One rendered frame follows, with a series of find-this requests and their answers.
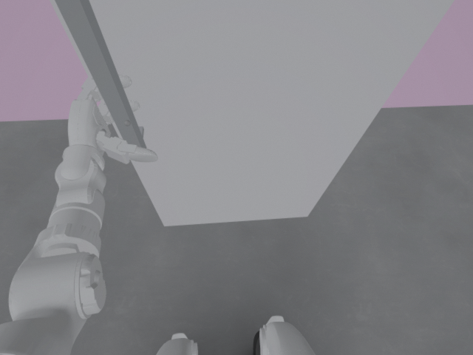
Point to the left robot hand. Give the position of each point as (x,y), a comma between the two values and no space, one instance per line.
(86,120)

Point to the robot left forearm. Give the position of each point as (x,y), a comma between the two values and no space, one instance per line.
(76,219)

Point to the fridge door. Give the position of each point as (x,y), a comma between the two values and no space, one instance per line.
(253,106)

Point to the robot right thigh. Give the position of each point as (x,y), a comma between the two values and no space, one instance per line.
(282,338)

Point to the left robot upper arm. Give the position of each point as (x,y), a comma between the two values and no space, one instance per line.
(51,300)

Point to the robot left thigh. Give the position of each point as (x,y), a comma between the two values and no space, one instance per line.
(180,346)

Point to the handle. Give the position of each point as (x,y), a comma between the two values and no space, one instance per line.
(83,25)

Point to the robot thigh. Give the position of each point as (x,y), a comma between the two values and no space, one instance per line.
(180,346)
(282,338)

